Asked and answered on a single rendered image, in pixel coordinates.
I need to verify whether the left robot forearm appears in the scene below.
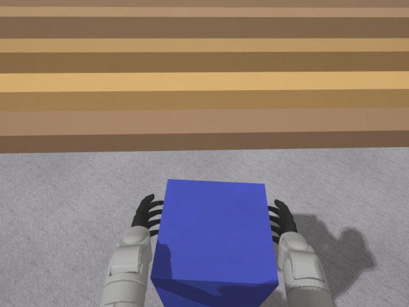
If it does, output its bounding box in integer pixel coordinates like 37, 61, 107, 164
99, 226, 152, 307

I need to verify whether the right robot forearm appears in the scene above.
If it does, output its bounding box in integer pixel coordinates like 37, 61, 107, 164
277, 232, 334, 307

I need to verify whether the carton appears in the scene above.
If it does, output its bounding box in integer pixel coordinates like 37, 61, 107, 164
150, 179, 279, 307

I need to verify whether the robot right hand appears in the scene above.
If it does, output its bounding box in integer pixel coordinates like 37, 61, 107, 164
268, 200, 298, 245

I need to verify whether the robot left hand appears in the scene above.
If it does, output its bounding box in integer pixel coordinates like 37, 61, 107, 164
131, 194, 164, 237

